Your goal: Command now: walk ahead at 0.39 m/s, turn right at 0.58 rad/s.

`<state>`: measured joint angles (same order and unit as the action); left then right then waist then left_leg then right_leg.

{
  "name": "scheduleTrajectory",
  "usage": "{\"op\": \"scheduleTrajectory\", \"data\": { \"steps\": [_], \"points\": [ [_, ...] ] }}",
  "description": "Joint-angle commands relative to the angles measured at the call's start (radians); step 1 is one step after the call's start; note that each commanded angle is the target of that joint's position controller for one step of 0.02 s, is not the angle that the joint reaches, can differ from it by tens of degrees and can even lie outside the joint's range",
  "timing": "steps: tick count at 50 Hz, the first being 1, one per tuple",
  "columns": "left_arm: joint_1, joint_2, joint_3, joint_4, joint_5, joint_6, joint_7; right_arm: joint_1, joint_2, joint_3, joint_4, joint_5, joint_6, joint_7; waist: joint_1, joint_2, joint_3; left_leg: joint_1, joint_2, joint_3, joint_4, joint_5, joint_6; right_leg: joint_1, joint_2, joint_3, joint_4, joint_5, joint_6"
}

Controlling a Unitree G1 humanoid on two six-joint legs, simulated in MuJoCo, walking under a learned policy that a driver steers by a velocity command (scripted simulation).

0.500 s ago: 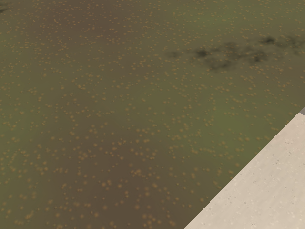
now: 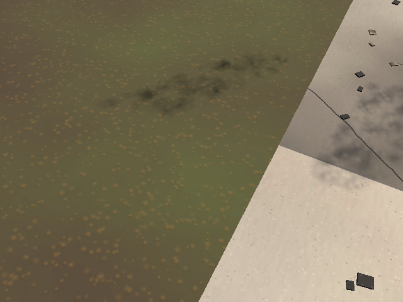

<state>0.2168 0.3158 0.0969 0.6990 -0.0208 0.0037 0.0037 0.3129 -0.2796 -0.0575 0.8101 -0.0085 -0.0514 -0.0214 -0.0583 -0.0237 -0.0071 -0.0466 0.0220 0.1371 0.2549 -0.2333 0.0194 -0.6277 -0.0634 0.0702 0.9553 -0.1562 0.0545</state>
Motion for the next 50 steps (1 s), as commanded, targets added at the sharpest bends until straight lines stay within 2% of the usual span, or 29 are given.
{"op": "scheduleTrajectory", "data": {
  "steps": [1,6,8,9,10,11,12,13,14,15,16,17,18,21,26,30,32,34,35,36,37,38,39,40,41,43,45,48,50],
  "points": [
    [-0.164,0.029,-0.009,-0.132,-0.002,-0.028,-0.02,-0.015,-0.189,-0.05,-0.05,0.006,-0.015,0.003,-0.034,0.136,0.086,0.057,0.268,-0.138,-0.149,0.021,0.149,-0.14,-0.033,-0.029,-0.124,0.048,-0.004],
    [-0.22,0.021,-0.022,-0.174,-0.007,-0.028,-0.049,0.021,-0.217,-0.067,-0.025,0.031,-0.008,0.016,-0.038,0.12,0.119,0.071,0.297,-0.042,-0.122,0.091,0.135,-0.042,-0.03,-0.096,-0.269,-0.011,-0.07],
    [-0.203,0.039,-0.015,-0.181,-0.004,-0.024,-0.056,0.011,-0.237,-0.074,-0.021,0.042,0.001,0.019,-0.007,0.128,0.101,0.084,0.306,-0.008,-0.055,0.271,0.118,0.045,0.005,-0.135,-0.309,-0.075,-0.111],
    [-0.148,0.062,-0.002,-0.172,-0.001,-0.022,-0.056,-0.004,-0.251,-0.078,-0.024,0.047,0.005,0.017,0.037,0.137,0.057,0.075,0.297,0.026,0.046,0.486,0.102,0.154,0.046,-0.169,-0.335,-0.094,-0.135],
    [-0.014,0.098,0.024,-0.135,-0.001,-0.019,-0.053,-0.022,-0.245,-0.074,-0.027,0.053,0.009,0.015,0.12,0.113,-0.027,0.028,0.26,0.087,0.246,0.673,0.072,0.361,0.098,-0.196,-0.401,-0.044,-0.169],
    [0.181,0.171,0.064,-0.073,-0.01,-0.011,-0.038,0.003,-0.205,-0.058,-0.033,0.039,0.006,0.011,0.201,0.065,-0.14,-0.13,0.207,0.114,0.506,0.632,0.03,0.667,0.126,-0.159,-0.414,-0.036,-0.207],
    [0.259,0.289,0.088,-0.056,-0.022,-0.007,-0.017,0.017,-0.08,-0.015,-0.091,-0.017,-0.004,0.014,0.173,-0.206,-0.188,-0.551,0.092,0.109,0.892,-0.116,-0.043,0.957,-0.143,0.312,-0.482,-0.188,-0.331],
    [0.234,0.285,0.069,-0.106,-0.014,-0.033,-0.023,-0.018,-0.089,-0.007,-0.129,0.002,-0.042,0.017,0.16,-0.209,-0.346,-0.731,-0.03,-0.154,1.096,-0.372,-0.054,1.029,-0.287,0.783,-0.668,-0.399,-0.461],
    [0.201,0.196,0.04,-0.095,-0.005,-0.054,-0.033,-0.121,-0.183,-0.03,-0.154,0.049,-0.065,0.025,0.19,-0.103,-0.218,-0.838,0.021,-0.208,1.119,-0.271,-0.035,0.967,-0.272,0.659,-0.714,-0.335,-0.409],
    [0.17,0.161,0.027,-0.087,-0.001,-0.065,-0.034,-0.13,-0.18,-0.027,-0.159,0.054,-0.081,0.028,0.156,-0.1,-0.13,-0.824,0.062,-0.2,1.052,-0.181,-0.008,0.851,-0.232,0.521,-0.702,-0.243,-0.379],
    [0.096,0.132,0.017,-0.096,0.001,-0.067,-0.032,-0.117,-0.174,-0.028,-0.139,0.027,-0.087,0.022,0.109,-0.031,-0.077,-0.755,0.099,-0.207,0.97,-0.11,-0.008,0.72,-0.185,0.419,-0.699,-0.139,-0.347],
    [0.042,0.108,0.007,-0.111,0.01,-0.069,-0.03,-0.099,-0.178,-0.034,-0.129,0.009,-0.082,0.021,0.071,-0.049,-0.049,-0.686,0.119,-0.217,0.901,-0.06,-0.012,0.624,-0.148,0.35,-0.713,-0.043,-0.333],
    [0.013,0.1,0.003,-0.124,0.019,-0.07,-0.026,-0.087,-0.176,-0.036,-0.123,0.005,-0.071,0.027,0.048,-0.06,-0.035,-0.636,0.122,-0.217,0.876,-0.026,-0.019,0.561,-0.127,0.319,-0.737,0.015,-0.331],
    [0.024,0.123,0.007,-0.105,0.012,-0.081,-0.01,-0.104,-0.14,-0.03,-0.126,-0.009,-0.045,0.03,0.034,-0.028,-0.006,-0.611,0.092,-0.188,0.763,0.054,-0.064,0.465,-0.095,0.237,-0.763,0.177,-0.343],
    [0.115,0.143,0.013,-0.049,0.001,-0.072,0.013,-0.319,-0.08,-0.006,-0.185,-0.002,-0.05,0.039,0.105,-0.048,0.049,-0.552,0.015,-0.176,0.39,0.322,-0.086,0.404,-0.027,0.171,-0.748,0.139,-0.278],
    [0.178,0.146,0.016,-0.009,-0.011,-0.065,0.021,-0.408,-0.099,-0.009,-0.218,0.013,-0.064,0.058,0.129,-0.051,0.058,-0.505,-0.011,-0.207,0.261,0.354,-0.06,0.469,-0.066,0.251,-0.685,0.098,-0.259],
    [0.181,0.144,0.018,0.001,-0.01,-0.055,0.027,-0.396,-0.12,-0.017,-0.219,0.013,-0.07,0.062,0.114,-0.068,0.052,-0.489,-0.012,-0.223,0.233,0.288,-0.039,0.535,-0.092,0.299,-0.626,0.131,-0.245],
    [0.173,0.144,0.021,0.003,-0.005,-0.042,0.028,-0.33,-0.14,-0.029,-0.208,0.013,-0.076,0.058,0.081,-0.099,0.026,-0.393,-0.025,-0.2,0.224,0.183,-0.008,0.563,-0.096,0.328,-0.556,0.248,-0.228],
    [0.156,0.125,0.014,-0.004,-0.003,-0.039,0.025,-0.226,-0.164,-0.045,-0.185,0.009,-0.08,0.05,0.025,-0.095,-0.037,-0.234,-0.032,-0.176,0.185,0.196,0.022,0.547,-0.048,0.304,-0.45,0.355,-0.203],
    [0.138,0.082,-0.005,-0.027,0.011,-0.039,0.018,-0.075,-0.205,-0.059,-0.17,-0.007,-0.084,0.042,-0.047,-0.059,-0.186,0.048,0.079,-0.265,0.231,0.192,0.083,0.437,0.009,0.263,-0.219,0.288,-0.169],
    [0.274,0.002,-0.028,-0.042,-0.008,-0.046,0.018,0.058,-0.286,-0.081,-0.145,-0.023,-0.073,0.037,-0.023,0.209,-0.376,0.466,0.331,-0.681,0.198,0.007,0.239,0.076,0.161,0.138,0.167,-0.126,-0.083],
    [0.305,0.058,-0.029,-0.038,-0.018,-0.054,0.018,0.061,-0.216,-0.065,-0.139,0.003,-0.065,0.047,-0.009,0.323,-0.401,0.49,0.408,-0.938,0.083,-0.197,0.263,-0.076,0.133,0.144,0.328,-0.433,-0.07],
    [0.21,0.14,-0.006,-0.034,-0.026,-0.051,0.016,0.004,-0.142,-0.045,-0.151,0.012,-0.057,0.039,-0.027,0.204,-0.231,0.35,0.373,-0.803,0.053,-0.288,0.217,-0.14,0.073,0.136,0.389,-0.356,-0.063],
    [0.129,0.154,-0.002,-0.051,-0.016,-0.046,0.017,-0.05,-0.119,-0.037,-0.155,0.008,-0.046,0.032,-0.021,0.117,-0.119,0.199,0.335,-0.657,0.035,-0.211,0.183,-0.128,0.034,0.084,0.375,-0.279,-0.059],
    [0.079,0.14,-0.001,-0.067,-0.003,-0.047,0.015,-0.087,-0.104,-0.031,-0.144,0.002,-0.041,0.03,0.001,0.089,-0.033,0.063,0.294,-0.552,0.004,-0.102,0.174,-0.105,0.003,0.069,0.324,-0.23,-0.058],
    [0.092,0.093,-0.003,-0.065,-0.008,-0.035,0.008,-0.116,-0.086,-0.025,-0.131,-0.007,-0.049,0.027,0.042,0.129,0.015,-0.071,0.242,-0.41,-0.056,0.008,0.159,-0.023,-0.042,0.058,0.257,-0.179,-0.065],
    [0.082,0.05,-0.013,-0.074,-0.009,-0.022,0.006,-0.117,-0.094,-0.032,-0.112,0.005,-0.061,0.028,0.051,0.124,0.035,-0.107,0.243,-0.322,-0.098,0.09,0.176,-0.029,-0.057,0.041,0.209,-0.159,-0.061],
    [0.031,0.036,-0.019,-0.097,0.002,-0.021,0.002,-0.103,-0.134,-0.046,-0.086,0.005,-0.067,0.028,0.048,0.092,0.043,-0.077,0.252,-0.22,-0.125,0.207,0.192,-0.079,-0.069,0.038,0.092,-0.039,-0.048],
    [-0.009,0.031,-0.022,-0.101,-0.001,-0.03,-0.011,-0.107,-0.146,-0.048,-0.078,0.005,-0.062,0.027,0.037,0.083,0.048,-0.058,0.226,-0.131,-0.125,0.268,0.171,-0.063,-0.062,0.015,-0.029,0.08,-0.05]
  ]
}}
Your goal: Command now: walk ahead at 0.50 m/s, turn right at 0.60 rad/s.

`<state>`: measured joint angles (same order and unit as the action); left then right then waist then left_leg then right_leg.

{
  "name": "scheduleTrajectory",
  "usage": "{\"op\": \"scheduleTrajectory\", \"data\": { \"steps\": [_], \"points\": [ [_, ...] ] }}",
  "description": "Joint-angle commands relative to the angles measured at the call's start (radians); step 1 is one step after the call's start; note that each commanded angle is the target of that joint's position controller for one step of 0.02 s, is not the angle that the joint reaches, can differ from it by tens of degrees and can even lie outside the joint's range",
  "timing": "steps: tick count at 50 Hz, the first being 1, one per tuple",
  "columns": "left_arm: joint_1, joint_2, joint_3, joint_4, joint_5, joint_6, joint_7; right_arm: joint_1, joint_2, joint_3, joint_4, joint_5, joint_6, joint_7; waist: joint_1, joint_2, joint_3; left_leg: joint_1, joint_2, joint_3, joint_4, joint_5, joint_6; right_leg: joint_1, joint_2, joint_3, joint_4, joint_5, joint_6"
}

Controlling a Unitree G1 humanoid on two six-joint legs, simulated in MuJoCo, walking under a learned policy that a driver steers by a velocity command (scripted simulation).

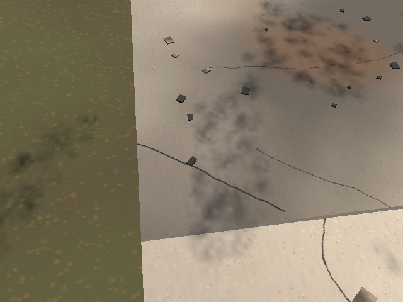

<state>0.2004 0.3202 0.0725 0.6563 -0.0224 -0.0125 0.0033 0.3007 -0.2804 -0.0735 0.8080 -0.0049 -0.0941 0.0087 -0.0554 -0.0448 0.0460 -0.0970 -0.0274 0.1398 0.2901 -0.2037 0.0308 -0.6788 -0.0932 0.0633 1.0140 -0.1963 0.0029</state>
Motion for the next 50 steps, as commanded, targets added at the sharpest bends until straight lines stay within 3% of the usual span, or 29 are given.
{"op": "scheduleTrajectory", "data": {
  "steps": [1,4,7,9,10,11,12,13,14,15,16,17,18,20,22,25,29,32,33,34,35,36,37,38,39,41,43,47,50],
  "points": [
    [-0.026,0.022,-0.001,-0.064,0.001,-0.018,-0.018,-0.092,-0.151,-0.033,-0.071,0.004,-0.015,-0.005,0.022,0.101,0.003,-0.004,0.263,-0.092,-0.159,0.256,0.147,0.007,-0.025,0.001,-0.155,0.174,-0.002],
    [-0.137,0.006,-0.009,-0.096,0.0,-0.025,-0.039,-0.04,-0.178,-0.038,-0.048,0.013,0.0,-0.01,-0.021,0.09,0.031,0.044,0.269,-0.025,-0.155,0.268,0.126,0.038,-0.005,-0.058,-0.3,0.237,-0.017],
    [-0.187,0.023,-0.003,-0.13,-0.003,-0.023,-0.056,-0.009,-0.209,-0.047,-0.029,0.031,0.02,-0.01,-0.019,0.098,0.045,0.146,0.304,0.009,-0.107,0.388,0.106,0.043,0.018,-0.091,-0.378,0.157,-0.052],
    [-0.144,0.061,0.017,-0.134,0.003,-0.017,-0.059,-0.01,-0.241,-0.056,-0.029,0.041,0.036,-0.015,0.027,0.13,-0.008,0.196,0.307,0.045,0.029,0.721,0.085,0.145,0.081,-0.145,-0.392,0.045,-0.092],
    [-0.052,0.095,0.037,-0.115,0.004,-0.013,-0.057,-0.016,-0.251,-0.059,-0.032,0.044,0.045,-0.019,0.085,0.137,-0.065,0.188,0.297,0.066,0.175,0.855,0.072,0.269,0.123,-0.169,-0.407,0.012,-0.12],
    [0.118,0.146,0.069,-0.069,0.0,-0.008,-0.047,-0.026,-0.234,-0.051,-0.038,0.046,0.05,-0.024,0.178,0.116,-0.151,0.091,0.264,0.094,0.389,0.845,0.041,0.515,0.164,-0.171,-0.466,0.069,-0.159],
    [0.271,0.228,0.099,-0.034,-0.007,0.004,-0.025,0.002,-0.171,-0.025,-0.057,0.012,0.045,-0.026,0.225,-0.015,-0.243,-0.175,0.218,0.092,0.709,0.44,-0.004,0.827,0.031,0.059,-0.476,0.064,-0.221],
    [0.21,0.321,0.102,-0.056,-0.014,-0.01,-0.025,0.074,-0.049,0.018,-0.122,-0.015,0.018,-0.013,0.09,-0.237,-0.347,-0.583,0.01,-0.043,1.025,-0.399,-0.055,1.079,-0.201,0.651,-0.599,-0.179,-0.408],
    [0.229,0.221,0.074,-0.079,-0.007,-0.028,-0.033,-0.048,-0.147,0.002,-0.129,0.023,-0.015,-0.002,0.177,-0.096,-0.392,-0.687,0.031,-0.227,1.098,-0.381,-0.039,1.086,-0.229,0.744,-0.71,-0.253,-0.396],
    [0.183,0.179,0.058,-0.072,0.006,-0.044,-0.036,-0.13,-0.18,-0.006,-0.161,0.051,-0.033,0.003,0.171,-0.063,-0.241,-0.737,0.064,-0.218,1.066,-0.283,-0.023,0.969,-0.207,0.595,-0.721,-0.067,-0.354],
    [0.117,0.159,0.05,-0.076,0.006,-0.05,-0.035,-0.128,-0.167,-0.002,-0.153,0.034,-0.04,-0.005,0.118,0.015,-0.165,-0.682,0.104,-0.218,0.986,-0.209,-0.024,0.824,-0.163,0.465,-0.701,0.155,-0.323],
    [0.05,0.135,0.043,-0.088,0.009,-0.048,-0.031,-0.118,-0.174,-0.008,-0.139,0.005,-0.036,-0.012,0.078,0.033,-0.121,-0.613,0.13,-0.214,0.916,-0.178,-0.039,0.698,-0.127,0.36,-0.692,0.358,-0.301],
    [0.013,0.123,0.037,-0.102,0.022,-0.046,-0.024,-0.099,-0.181,-0.013,-0.134,-0.004,-0.023,-0.012,0.046,0.014,-0.116,-0.539,0.142,-0.218,0.894,-0.163,-0.052,0.609,-0.108,0.304,-0.697,0.491,-0.298],
    [-0.009,0.131,0.039,-0.093,0.024,-0.044,-0.012,-0.075,-0.154,-0.009,-0.126,-0.01,0.005,-0.013,0.019,0.02,-0.114,-0.477,0.13,-0.196,0.825,-0.142,-0.086,0.505,-0.084,0.241,-0.706,0.643,-0.302],
    [0.002,0.156,0.046,-0.074,0.02,-0.037,0.003,-0.097,-0.121,0.002,-0.134,-0.015,0.023,-0.018,0.019,0.013,-0.11,-0.46,0.097,-0.176,0.716,-0.072,-0.113,0.444,-0.046,0.182,-0.698,0.705,-0.29],
    [0.017,0.155,0.047,-0.051,0.006,-0.01,0.024,-0.182,-0.093,0.017,-0.154,-0.013,0.03,-0.015,0.051,-0.024,-0.129,-0.395,0.042,-0.167,0.504,0.109,-0.125,0.408,0.022,0.136,-0.657,0.632,-0.231],
    [0.055,0.152,0.046,-0.027,0.003,0.015,0.035,-0.269,-0.111,0.012,-0.18,0.0,0.033,-0.001,0.086,-0.048,-0.141,-0.352,-0.002,-0.203,0.325,0.171,-0.113,0.46,0.007,0.235,-0.59,0.467,-0.19],
    [0.023,0.131,0.039,-0.036,0.005,0.021,0.038,-0.231,-0.143,-0.006,-0.178,-0.005,0.023,0.002,0.054,-0.083,-0.131,-0.307,-0.001,-0.229,0.219,0.126,-0.073,0.514,0.003,0.345,-0.492,0.367,-0.164],
    [-0.001,0.116,0.034,-0.044,0.003,0.021,0.038,-0.191,-0.146,-0.011,-0.17,-0.011,0.014,-0.001,0.023,-0.08,-0.134,-0.227,0.017,-0.217,0.128,0.241,-0.048,0.498,0.04,0.342,-0.43,0.308,-0.135],
    [0.017,0.065,0.017,-0.06,0.017,0.016,0.036,-0.151,-0.195,-0.02,-0.175,-0.028,0.009,-0.01,0.025,0.007,-0.209,-0.052,0.159,-0.319,0.13,0.511,0.011,0.431,0.111,0.281,-0.267,0.143,-0.088],
    [0.176,0.019,0.005,-0.044,0.027,0.013,0.035,-0.141,-0.226,-0.019,-0.19,-0.053,0.021,-0.018,0.095,0.245,-0.285,0.193,0.402,-0.571,0.165,0.912,0.175,0.215,0.249,0.169,-0.029,-0.488,-0.016],
    [0.251,0.107,0.019,-0.034,0.011,0.015,0.031,-0.098,-0.208,-0.026,-0.17,-0.027,0.04,-0.016,0.1,0.331,-0.356,0.227,0.521,-0.802,0.122,0.719,0.283,0.111,0.21,0.131,0.149,-0.55,0.027],
    [0.193,0.18,0.044,-0.014,-0.001,0.029,0.034,-0.133,-0.15,-0.011,-0.193,-0.011,0.048,-0.019,0.072,0.209,-0.276,0.166,0.452,-0.705,0.107,0.539,0.259,0.078,0.162,0.131,0.241,-0.47,0.059],
    [0.123,0.191,0.051,-0.016,-0.004,0.049,0.04,-0.16,-0.119,-0.002,-0.197,-0.013,0.059,-0.022,0.059,0.147,-0.211,0.095,0.386,-0.569,0.098,0.41,0.211,0.058,0.138,0.096,0.268,-0.395,0.075],
    [0.092,0.179,0.052,-0.021,-0.002,0.067,0.046,-0.19,-0.109,0.003,-0.203,-0.014,0.068,-0.025,0.06,0.129,-0.165,0.019,0.343,-0.494,0.071,0.316,0.192,0.063,0.119,0.082,0.273,-0.348,0.085],
    [0.074,0.126,0.042,-0.038,-0.004,0.082,0.045,-0.229,-0.125,0.0,-0.199,-0.022,0.08,-0.034,0.074,0.169,-0.102,-0.113,0.271,-0.355,0.01,0.228,0.174,0.129,0.1,0.028,0.205,-0.27,0.09],
    [0.065,0.084,0.031,-0.049,-0.003,0.078,0.044,-0.219,-0.125,-0.005,-0.188,-0.024,0.086,-0.04,0.063,0.203,-0.115,-0.093,0.261,-0.289,-0.009,0.248,0.189,0.15,0.094,-0.011,0.112,-0.25,0.093],
    [0.013,0.07,0.02,-0.077,0.008,0.071,0.031,-0.213,-0.158,-0.022,-0.173,-0.013,0.095,-0.043,0.039,0.198,-0.161,-0.048,0.318,-0.239,-0.016,0.268,0.217,0.213,0.045,-0.031,-0.064,-0.202,0.078],
    [0.009,0.079,0.021,-0.082,0.008,0.073,0.014,-0.225,-0.181,-0.032,-0.163,-0.003,0.104,-0.036,0.037,0.213,-0.154,-0.071,0.329,-0.194,-0.02,0.207,0.206,0.293,0.044,-0.069,-0.188,-0.172,0.053]
  ]
}}
Over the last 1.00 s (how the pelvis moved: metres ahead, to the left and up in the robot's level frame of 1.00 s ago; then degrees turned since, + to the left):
0.51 -0.18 0.00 -35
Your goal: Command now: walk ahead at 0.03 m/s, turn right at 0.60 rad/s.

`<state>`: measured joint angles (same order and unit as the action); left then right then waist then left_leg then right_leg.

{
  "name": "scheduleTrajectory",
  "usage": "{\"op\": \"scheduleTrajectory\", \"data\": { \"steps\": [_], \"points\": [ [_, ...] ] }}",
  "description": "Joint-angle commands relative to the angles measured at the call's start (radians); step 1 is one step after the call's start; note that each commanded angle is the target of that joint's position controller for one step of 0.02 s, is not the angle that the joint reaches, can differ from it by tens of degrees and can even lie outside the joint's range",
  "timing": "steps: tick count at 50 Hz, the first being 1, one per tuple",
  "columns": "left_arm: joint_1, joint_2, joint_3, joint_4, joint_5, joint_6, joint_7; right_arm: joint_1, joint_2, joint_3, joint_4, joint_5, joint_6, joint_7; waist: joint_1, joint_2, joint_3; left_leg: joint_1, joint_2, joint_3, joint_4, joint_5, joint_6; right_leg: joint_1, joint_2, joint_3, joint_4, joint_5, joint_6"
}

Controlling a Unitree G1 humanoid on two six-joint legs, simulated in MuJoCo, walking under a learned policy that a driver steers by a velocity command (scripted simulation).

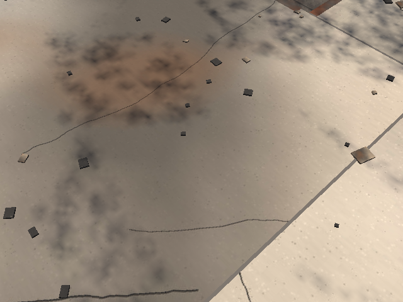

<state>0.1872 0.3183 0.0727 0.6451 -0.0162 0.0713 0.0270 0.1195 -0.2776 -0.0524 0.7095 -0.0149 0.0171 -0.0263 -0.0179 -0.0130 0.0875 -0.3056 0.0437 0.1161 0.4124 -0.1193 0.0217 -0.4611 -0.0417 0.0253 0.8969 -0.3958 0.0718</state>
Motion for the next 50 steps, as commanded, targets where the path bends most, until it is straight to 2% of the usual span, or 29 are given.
{"op": "scheduleTrajectory", "data": {
  "steps": [1,3,4,5,6,7,8,9,10,11,13,15,18,21,24,26,28,29,30,31,32,33,34,36,38,42,45,48,50],
  "points": [
    [0.022,0.086,0.023,-0.073,0.002,-0.01,-0.015,-0.041,-0.19,-0.055,-0.059,0.012,-0.006,0.002,0.0,0.182,-0.191,0.139,0.265,-0.163,-0.136,0.105,0.209,0.093,-0.005,-0.042,-0.112,0.035,-0.027],
    [0.048,0.088,0.03,-0.067,0.003,-0.009,-0.026,-0.051,-0.198,-0.058,-0.048,0.026,-0.002,0.004,0.026,0.174,-0.187,0.131,0.269,-0.138,-0.094,0.074,0.175,0.162,0.007,-0.068,-0.248,0.098,-0.061],
    [0.081,0.089,0.035,-0.052,0.005,-0.01,-0.03,-0.051,-0.192,-0.058,-0.039,0.035,0.001,0.003,0.045,0.164,-0.186,0.101,0.257,-0.11,-0.049,0.042,0.138,0.23,0.026,-0.086,-0.344,0.157,-0.089],
    [0.117,0.112,0.047,-0.037,0.007,-0.01,-0.026,-0.01,-0.163,-0.053,-0.018,0.038,0.004,0.005,0.051,0.118,-0.178,0.031,0.225,-0.065,0.034,-0.037,0.074,0.318,0.036,-0.053,-0.428,0.214,-0.126],
    [0.143,0.199,0.072,-0.041,0.006,-0.011,-0.011,0.025,-0.103,-0.038,-0.015,0.016,0.006,0.013,0.035,-0.122,-0.144,-0.152,0.116,0.044,0.283,-0.245,-0.033,0.416,-0.135,0.217,-0.562,0.392,-0.208],
    [0.114,0.299,0.088,-0.073,0.026,-0.02,-0.006,-0.054,-0.103,-0.035,-0.087,-0.007,-0.001,0.007,0.043,-0.303,-0.11,-0.383,-0.033,0.004,0.505,-0.519,-0.097,0.382,-0.332,0.522,-0.595,0.493,-0.396],
    [0.101,0.244,0.075,-0.077,0.051,-0.044,-0.011,-0.127,-0.138,-0.049,-0.093,-0.001,-0.005,-0.001,0.087,-0.187,-0.137,-0.383,-0.024,-0.137,0.661,-0.514,-0.085,0.337,-0.311,0.491,-0.607,0.441,-0.421],
    [0.078,0.21,0.064,-0.066,0.039,-0.063,-0.01,-0.098,-0.146,-0.055,-0.085,0.014,-0.006,0.001,0.053,-0.158,-0.147,-0.394,-0.005,-0.171,0.682,-0.407,-0.061,0.346,-0.255,0.422,-0.62,0.248,-0.367],
    [0.049,0.176,0.057,-0.063,0.013,-0.073,-0.009,-0.061,-0.153,-0.063,-0.058,0.015,-0.009,0.002,0.035,-0.114,-0.144,-0.408,0.011,-0.178,0.664,-0.313,-0.053,0.358,-0.209,0.394,-0.637,0.018,-0.314],
    [0.043,0.148,0.044,-0.059,-0.002,-0.078,-0.008,-0.056,-0.163,-0.069,-0.05,0.01,-0.014,0.002,0.037,-0.13,-0.128,-0.434,0.014,-0.177,0.649,-0.248,-0.055,0.367,-0.196,0.404,-0.661,-0.096,-0.299],
    [0.05,0.121,0.027,-0.056,0.009,-0.086,-0.002,-0.053,-0.153,-0.069,-0.046,0.018,-0.032,0.015,0.028,-0.154,-0.111,-0.42,0.0,-0.166,0.615,-0.151,-0.06,0.365,-0.166,0.394,-0.697,-0.135,-0.29],
    [0.078,0.113,0.023,-0.044,0.018,-0.098,0.003,-0.065,-0.14,-0.064,-0.037,0.023,-0.052,0.026,0.042,-0.143,-0.114,-0.402,-0.005,-0.155,0.51,-0.08,-0.065,0.404,-0.153,0.358,-0.706,-0.062,-0.279],
    [0.108,0.129,0.026,-0.018,0.015,-0.11,0.003,-0.099,-0.104,-0.047,-0.036,0.022,-0.073,0.041,0.067,-0.145,-0.092,-0.322,-0.013,-0.14,0.326,-0.031,-0.074,0.391,-0.136,0.304,-0.706,0.021,-0.272],
    [0.133,0.155,0.031,0.002,0.009,-0.114,-0.005,-0.122,-0.1,-0.038,-0.043,0.03,-0.086,0.053,0.09,-0.134,-0.06,-0.255,-0.015,-0.133,0.216,-0.043,-0.067,0.347,-0.152,0.311,-0.705,0.011,-0.287],
    [0.151,0.162,0.031,0.02,0.003,-0.116,-0.016,-0.134,-0.108,-0.031,-0.051,0.038,-0.1,0.061,0.103,-0.116,-0.033,-0.215,-0.014,-0.13,0.156,-0.077,-0.043,0.322,-0.171,0.342,-0.693,-0.021,-0.301],
    [0.155,0.158,0.028,0.03,0.002,-0.116,-0.022,-0.119,-0.115,-0.029,-0.051,0.042,-0.111,0.064,0.095,-0.109,-0.031,-0.167,-0.015,-0.125,0.124,-0.091,-0.019,0.315,-0.178,0.361,-0.675,-0.013,-0.301],
    [0.138,0.141,0.022,0.036,0.0,-0.112,-0.026,-0.051,-0.118,-0.029,-0.029,0.039,-0.121,0.065,0.047,-0.096,-0.047,-0.038,-0.029,-0.102,0.055,-0.05,0.006,0.278,-0.155,0.344,-0.624,0.033,-0.28],
    [0.137,0.12,0.014,0.038,0.004,-0.11,-0.027,0.013,-0.125,-0.033,-0.006,0.034,-0.123,0.061,0.015,-0.089,-0.072,0.066,-0.039,-0.095,0.039,-0.049,0.016,0.241,-0.127,0.326,-0.574,0.075,-0.263],
    [0.123,0.083,0.002,0.034,0.01,-0.112,-0.026,0.115,-0.15,-0.042,0.016,0.031,-0.126,0.053,-0.035,-0.065,-0.116,0.215,0.008,-0.153,0.033,-0.067,0.043,0.167,-0.08,0.278,-0.454,0.131,-0.227],
    [0.125,0.02,-0.018,0.004,0.013,-0.124,-0.026,0.226,-0.242,-0.062,0.03,0.016,-0.129,0.045,-0.062,0.128,-0.202,0.428,0.187,-0.399,-0.028,-0.159,0.129,-0.013,0.036,0.137,-0.153,0.101,-0.157],
    [0.118,0.046,-0.013,-0.026,0.002,-0.143,-0.016,0.318,-0.288,-0.08,0.061,0.017,-0.124,0.055,-0.085,0.313,-0.23,0.54,0.332,-0.76,-0.164,-0.371,0.254,-0.249,0.109,0.073,0.119,-0.157,-0.102],
    [0.097,0.122,0.008,-0.018,-0.013,-0.152,-0.016,0.29,-0.211,-0.056,0.06,0.03,-0.124,0.057,-0.076,0.204,-0.144,0.505,0.34,-0.777,-0.186,-0.499,0.255,-0.359,0.057,0.118,0.243,-0.15,-0.102],
    [0.073,0.125,0.01,-0.014,-0.017,-0.157,-0.021,0.246,-0.171,-0.042,0.048,0.028,-0.12,0.054,-0.058,0.161,-0.081,0.455,0.302,-0.683,-0.191,-0.469,0.228,-0.394,0.016,0.104,0.277,-0.063,-0.109],
    [0.036,0.097,0.007,-0.013,0.001,-0.161,-0.028,0.19,-0.133,-0.026,0.032,0.014,-0.114,0.051,-0.035,0.105,-0.036,0.363,0.235,-0.537,-0.221,-0.281,0.203,-0.379,-0.038,0.07,0.23,0.073,-0.106],
    [0.041,0.062,0.002,-0.006,0.003,-0.158,-0.037,0.172,-0.122,-0.02,0.029,0.01,-0.113,0.045,-0.015,0.128,-0.041,0.297,0.189,-0.413,-0.252,-0.104,0.186,-0.315,-0.058,0.048,0.174,0.148,-0.09],
    [-0.028,0.015,-0.016,-0.031,0.004,-0.147,-0.041,0.194,-0.146,-0.025,0.049,0.015,-0.117,0.036,-0.029,0.093,-0.04,0.262,0.158,-0.22,-0.273,0.192,0.169,-0.294,-0.052,0.016,-0.004,0.298,-0.059],
    [-0.117,-0.01,-0.028,-0.056,-0.003,-0.153,-0.056,0.216,-0.16,-0.025,0.064,0.015,-0.115,0.028,-0.06,0.092,-0.022,0.22,0.14,-0.116,-0.298,0.21,0.144,-0.198,-0.027,-0.021,-0.2,0.454,-0.071],
    [-0.186,-0.008,-0.03,-0.085,-0.009,-0.154,-0.076,0.261,-0.171,-0.027,0.093,0.025,-0.107,0.025,-0.074,0.077,0.007,0.28,0.18,-0.079,-0.3,0.228,0.138,-0.18,-0.009,-0.028,-0.296,0.496,-0.097],
    [-0.2,0.007,-0.024,-0.101,-0.008,-0.154,-0.089,0.263,-0.18,-0.03,0.101,0.03,-0.093,0.021,-0.055,0.075,0.003,0.359,0.205,-0.052,-0.249,0.374,0.121,-0.175,0.01,-0.04,-0.328,0.441,-0.128]
  ]
}}
Over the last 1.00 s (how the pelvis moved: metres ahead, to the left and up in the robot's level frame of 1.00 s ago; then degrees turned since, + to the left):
0.39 -0.08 -0.01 -36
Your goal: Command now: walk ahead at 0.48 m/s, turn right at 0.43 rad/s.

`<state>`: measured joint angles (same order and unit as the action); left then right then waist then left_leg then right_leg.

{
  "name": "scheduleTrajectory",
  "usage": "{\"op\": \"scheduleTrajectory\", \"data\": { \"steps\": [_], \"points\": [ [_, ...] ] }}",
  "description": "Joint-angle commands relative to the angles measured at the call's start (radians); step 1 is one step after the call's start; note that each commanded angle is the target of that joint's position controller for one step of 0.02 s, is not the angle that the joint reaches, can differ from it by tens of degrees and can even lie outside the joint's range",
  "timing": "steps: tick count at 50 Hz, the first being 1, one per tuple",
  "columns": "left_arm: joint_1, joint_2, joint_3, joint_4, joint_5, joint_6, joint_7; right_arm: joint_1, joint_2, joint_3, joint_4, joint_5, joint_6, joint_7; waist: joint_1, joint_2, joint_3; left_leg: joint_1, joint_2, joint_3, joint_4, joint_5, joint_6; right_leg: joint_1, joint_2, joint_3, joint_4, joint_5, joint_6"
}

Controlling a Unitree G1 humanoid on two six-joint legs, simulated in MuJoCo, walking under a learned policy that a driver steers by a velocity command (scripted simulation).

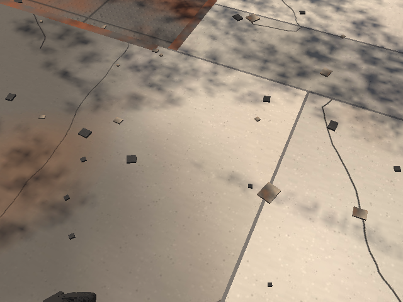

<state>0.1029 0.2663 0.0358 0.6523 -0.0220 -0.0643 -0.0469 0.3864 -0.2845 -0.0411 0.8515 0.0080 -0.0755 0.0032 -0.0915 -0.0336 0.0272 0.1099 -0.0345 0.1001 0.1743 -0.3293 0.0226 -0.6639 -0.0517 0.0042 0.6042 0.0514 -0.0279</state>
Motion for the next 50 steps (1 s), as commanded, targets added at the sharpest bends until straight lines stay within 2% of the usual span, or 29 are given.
{"op": "scheduleTrajectory", "data": {
  "steps": [1,3,4,5,6,7,8,9,10,11,14,19,21,23,26,27,28,29,30,31,32,33,34,35,37,40,45,48,50],
  "points": [
    [-0.104,0.073,0.02,-0.112,0.002,-0.018,-0.02,-0.01,-0.186,-0.045,-0.044,0.007,0.007,-0.013,0.037,0.107,0.041,-0.023,0.287,-0.017,0.045,0.753,0.109,0.063,0.045,-0.042,-0.038,-0.054,-0.047],
    [0.017,0.131,0.051,-0.093,0.004,-0.009,-0.021,-0.019,-0.215,-0.054,-0.054,0.003,0.028,-0.027,0.116,0.142,-0.062,0.017,0.281,0.019,0.269,1.096,0.084,0.233,0.111,-0.092,-0.025,-0.158,-0.091],
    [0.17,0.176,0.078,-0.056,-0.001,-0.004,-0.011,-0.031,-0.213,-0.052,-0.064,0.001,0.037,-0.036,0.201,0.123,-0.143,-0.069,0.254,0.048,0.478,1.11,0.055,0.457,0.137,-0.089,-0.074,-0.117,-0.127],
    [0.328,0.248,0.104,-0.027,0.0,0.01,0.008,-0.014,-0.183,-0.036,-0.093,-0.019,0.032,-0.044,0.257,0.018,-0.257,-0.313,0.216,0.049,0.785,0.801,0.026,0.782,0.0,0.13,-0.066,-0.13,-0.184],
    [0.307,0.333,0.111,-0.033,-0.009,0.002,0.009,0.114,-0.028,0.016,-0.138,-0.041,0.003,-0.017,0.123,-0.235,-0.381,-0.754,-0.005,-0.046,1.149,-0.207,-0.032,1.117,-0.27,0.719,-0.148,-0.326,-0.395],
    [0.347,0.225,0.09,-0.038,-0.006,-0.001,0.014,-0.002,-0.143,-0.006,-0.138,-0.004,-0.036,-0.001,0.216,-0.114,-0.428,-0.861,0.009,-0.216,1.237,-0.224,-0.019,1.127,-0.27,0.822,-0.264,-0.435,-0.382],
    [0.297,0.197,0.079,-0.032,0.004,-0.005,0.018,-0.111,-0.173,-0.015,-0.181,0.031,-0.058,0.008,0.216,-0.08,-0.257,-0.92,0.058,-0.212,1.207,-0.127,-0.001,1.0,-0.233,0.66,-0.293,-0.353,-0.325],
    [0.231,0.186,0.074,-0.041,0.005,-0.008,0.02,-0.144,-0.158,-0.009,-0.192,0.02,-0.071,0.004,0.171,0.026,-0.172,-0.884,0.1,-0.206,1.118,-0.047,0.005,0.839,-0.19,0.553,-0.304,-0.243,-0.296],
    [0.17,0.168,0.068,-0.053,0.009,-0.007,0.02,-0.157,-0.157,-0.014,-0.189,-0.004,-0.071,-0.001,0.132,0.055,-0.108,-0.831,0.123,-0.198,1.039,-0.014,-0.008,0.703,-0.151,0.473,-0.323,-0.129,-0.279],
    [0.134,0.151,0.061,-0.067,0.023,-0.008,0.023,-0.137,-0.161,-0.019,-0.191,-0.012,-0.061,-0.001,0.093,0.027,-0.089,-0.766,0.141,-0.204,1.009,0.01,-0.018,0.609,-0.124,0.425,-0.35,-0.057,-0.279],
    [0.113,0.153,0.061,-0.056,0.012,-0.012,0.033,-0.113,-0.13,-0.015,-0.192,-0.026,-0.027,-0.003,0.055,0.003,-0.05,-0.713,0.149,-0.17,0.897,0.041,-0.071,0.444,-0.094,0.347,-0.394,0.023,-0.292],
    [0.179,0.193,0.073,-0.013,0.004,0.0,0.057,-0.321,-0.073,0.006,-0.25,-0.028,-0.026,-0.002,0.131,-0.012,-0.006,-0.625,0.083,-0.139,0.511,0.38,-0.102,0.322,0.001,0.244,-0.377,-0.074,-0.215],
    [0.227,0.203,0.076,0.009,-0.001,0.005,0.059,-0.383,-0.081,0.003,-0.268,-0.014,-0.033,0.005,0.16,-0.018,-0.014,-0.575,0.051,-0.145,0.427,0.444,-0.1,0.34,-0.01,0.28,-0.361,-0.134,-0.199],
    [0.251,0.195,0.075,0.024,-0.009,0.01,0.061,-0.406,-0.106,-0.007,-0.279,-0.004,-0.038,0.011,0.162,-0.035,-0.019,-0.577,0.046,-0.177,0.364,0.415,-0.086,0.416,-0.034,0.341,-0.3,-0.176,-0.186],
    [0.249,0.187,0.075,0.029,-0.004,0.022,0.064,-0.362,-0.139,-0.028,-0.273,0.0,-0.047,0.016,0.127,-0.076,-0.032,-0.526,0.042,-0.189,0.323,0.273,-0.042,0.51,-0.068,0.429,-0.195,-0.155,-0.162],
    [0.238,0.17,0.07,0.027,-0.002,0.026,0.062,-0.292,-0.149,-0.038,-0.255,-0.002,-0.051,0.012,0.088,-0.081,-0.055,-0.428,0.039,-0.169,0.285,0.263,-0.017,0.502,-0.047,0.425,-0.139,-0.13,-0.142],
    [0.24,0.124,0.053,0.019,0.004,0.024,0.058,-0.188,-0.181,-0.053,-0.243,-0.015,-0.056,0.005,0.037,-0.054,-0.141,-0.236,0.1,-0.209,0.285,0.251,0.03,0.454,0.005,0.38,0.019,-0.122,-0.108],
    [0.275,0.058,0.03,0.003,0.026,0.022,0.057,-0.039,-0.237,-0.067,-0.234,-0.021,-0.053,-0.004,-0.003,0.097,-0.293,0.03,0.29,-0.4,0.299,0.215,0.088,0.316,0.087,0.27,0.315,-0.381,-0.063],
    [0.387,0.056,0.023,-0.026,-0.017,0.011,0.057,0.017,-0.29,-0.083,-0.191,-0.023,-0.039,0.006,0.055,0.44,-0.363,0.25,0.482,-0.905,0.17,-0.089,0.249,-0.036,0.166,0.175,0.606,-0.662,-0.012],
    [0.358,0.163,0.044,0.005,-0.026,0.013,0.062,-0.031,-0.185,-0.062,-0.22,-0.007,-0.034,0.009,0.03,0.257,-0.259,0.172,0.459,-0.905,0.118,-0.272,0.218,-0.125,0.084,0.205,0.711,-0.596,0.009],
    [0.245,0.2,0.056,-0.01,-0.017,0.019,0.06,-0.067,-0.136,-0.049,-0.225,-0.008,-0.026,0.002,0.007,0.16,-0.146,0.061,0.413,-0.717,0.117,-0.22,0.172,-0.138,0.051,0.172,0.728,-0.502,0.018],
    [0.195,0.184,0.055,-0.02,-0.006,0.024,0.061,-0.11,-0.124,-0.042,-0.226,-0.019,-0.022,0.002,0.025,0.088,-0.079,-0.057,0.366,-0.587,0.101,-0.071,0.153,-0.101,0.02,0.146,0.701,-0.438,0.026],
    [0.164,0.17,0.059,-0.032,0.003,0.025,0.059,-0.136,-0.106,-0.037,-0.215,-0.022,-0.021,0.0,0.042,0.093,-0.033,-0.131,0.328,-0.494,0.082,0.04,0.15,-0.084,-0.008,0.146,0.648,-0.395,0.028],
    [0.172,0.149,0.058,-0.033,-0.003,0.029,0.054,-0.146,-0.097,-0.034,-0.209,-0.027,-0.024,-0.002,0.061,0.125,-0.016,-0.185,0.299,-0.412,0.056,0.106,0.138,-0.038,-0.031,0.136,0.617,-0.369,0.027],
    [0.173,0.107,0.051,-0.036,-0.008,0.04,0.05,-0.145,-0.091,-0.037,-0.189,-0.017,-0.032,-0.001,0.069,0.146,-0.008,-0.218,0.281,-0.313,0.016,0.193,0.149,-0.019,-0.043,0.106,0.572,-0.352,0.032],
    [0.116,0.08,0.041,-0.062,0.002,0.046,0.046,-0.13,-0.127,-0.053,-0.158,-0.013,-0.036,-0.001,0.065,0.114,0.006,-0.197,0.3,-0.22,-0.015,0.316,0.174,-0.069,-0.059,0.1,0.458,-0.278,0.045],
    [-0.011,0.059,0.029,-0.086,0.0,0.029,0.015,-0.119,-0.164,-0.062,-0.123,-0.007,-0.021,-0.008,0.025,0.096,0.029,-0.166,0.274,-0.044,-0.026,0.402,0.141,-0.011,-0.047,0.032,0.179,-0.046,0.032],
    [-0.09,0.059,0.026,-0.117,-0.004,0.028,-0.002,-0.08,-0.19,-0.07,-0.095,0.007,-0.007,-0.009,0.005,0.092,0.054,-0.106,0.296,0.005,-0.016,0.425,0.124,0.01,-0.033,-0.007,0.076,-0.048,0.007],
    [-0.107,0.076,0.034,-0.134,-0.003,0.03,-0.011,-0.073,-0.21,-0.077,-0.084,0.018,0.005,-0.01,0.02,0.099,0.054,-0.05,0.314,0.036,0.034,0.565,0.107,0.038,-0.009,-0.036,0.033,-0.123,-0.024]
  ]
}}
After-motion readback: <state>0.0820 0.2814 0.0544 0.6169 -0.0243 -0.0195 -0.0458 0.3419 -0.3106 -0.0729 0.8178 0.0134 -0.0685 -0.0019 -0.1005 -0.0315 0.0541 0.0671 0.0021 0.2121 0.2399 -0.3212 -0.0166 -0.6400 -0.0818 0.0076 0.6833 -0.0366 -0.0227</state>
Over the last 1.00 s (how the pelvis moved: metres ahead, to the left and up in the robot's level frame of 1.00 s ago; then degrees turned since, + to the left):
0.30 -0.06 -0.01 -19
